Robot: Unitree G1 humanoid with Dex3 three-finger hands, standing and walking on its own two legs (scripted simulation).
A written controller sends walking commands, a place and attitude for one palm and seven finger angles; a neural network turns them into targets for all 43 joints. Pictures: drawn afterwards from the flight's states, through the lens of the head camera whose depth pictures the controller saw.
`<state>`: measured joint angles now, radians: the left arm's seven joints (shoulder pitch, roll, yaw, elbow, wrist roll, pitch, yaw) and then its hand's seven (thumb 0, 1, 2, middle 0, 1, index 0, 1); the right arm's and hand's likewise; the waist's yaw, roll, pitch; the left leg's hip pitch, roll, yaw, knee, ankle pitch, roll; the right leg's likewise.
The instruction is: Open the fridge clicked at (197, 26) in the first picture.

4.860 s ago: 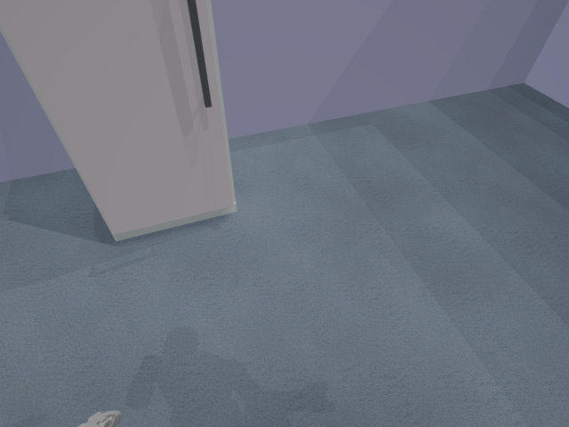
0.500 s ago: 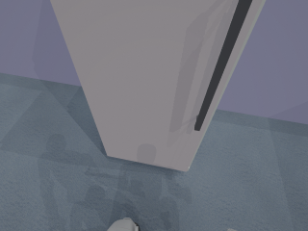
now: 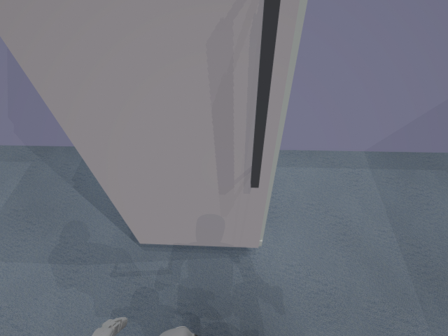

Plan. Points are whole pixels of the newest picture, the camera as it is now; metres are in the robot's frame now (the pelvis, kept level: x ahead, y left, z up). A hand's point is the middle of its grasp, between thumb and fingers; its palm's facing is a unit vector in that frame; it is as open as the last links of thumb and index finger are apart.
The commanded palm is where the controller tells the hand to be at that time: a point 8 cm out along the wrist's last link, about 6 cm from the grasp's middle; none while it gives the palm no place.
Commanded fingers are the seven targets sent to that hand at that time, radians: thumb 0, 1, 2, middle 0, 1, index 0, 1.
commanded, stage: come to a stop and stand still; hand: right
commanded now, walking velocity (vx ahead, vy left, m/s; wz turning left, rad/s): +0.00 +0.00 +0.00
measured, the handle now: (261, 103) +0.51 -0.06 +0.13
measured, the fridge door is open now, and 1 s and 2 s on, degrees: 0 0 0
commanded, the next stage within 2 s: look again from close up in 1.00 s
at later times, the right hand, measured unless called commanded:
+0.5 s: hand out of the picture -0.05 -0.19 -0.15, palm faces -0.02 +0.98 -0.20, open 7.4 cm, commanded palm none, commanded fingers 0.00 -0.90 -0.90 0.20 0.30 0.20 0.30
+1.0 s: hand out of the picture -0.13 -0.15 -0.16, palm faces +0.00 +0.99 -0.14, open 7.4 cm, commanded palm none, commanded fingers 0.00 -0.90 -0.90 0.20 0.30 0.20 0.30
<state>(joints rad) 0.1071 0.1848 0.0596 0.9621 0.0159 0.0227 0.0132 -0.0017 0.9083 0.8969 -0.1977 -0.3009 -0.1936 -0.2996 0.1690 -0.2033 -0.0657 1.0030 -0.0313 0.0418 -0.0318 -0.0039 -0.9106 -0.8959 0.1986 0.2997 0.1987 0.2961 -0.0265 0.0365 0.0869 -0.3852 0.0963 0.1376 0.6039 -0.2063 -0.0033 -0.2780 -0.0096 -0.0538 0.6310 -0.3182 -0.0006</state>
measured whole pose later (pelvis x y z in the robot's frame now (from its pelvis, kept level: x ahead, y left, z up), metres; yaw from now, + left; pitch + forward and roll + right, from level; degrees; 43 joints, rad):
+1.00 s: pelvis -0.08 -0.01 +0.02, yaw +2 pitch -2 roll +0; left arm 0.35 0.11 0.02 1.17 0.01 0.02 0.03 0.00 0.91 0.90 -0.20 -0.30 -0.20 -0.30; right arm 0.40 -0.09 0.00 1.16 -0.02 0.01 -0.04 0.00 -0.91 -0.90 0.20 0.30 0.20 0.30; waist 0.02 -0.01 0.00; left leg -0.16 -0.01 0.03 0.46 -0.27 0.01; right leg -0.29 0.00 -0.08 0.41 -0.10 -0.03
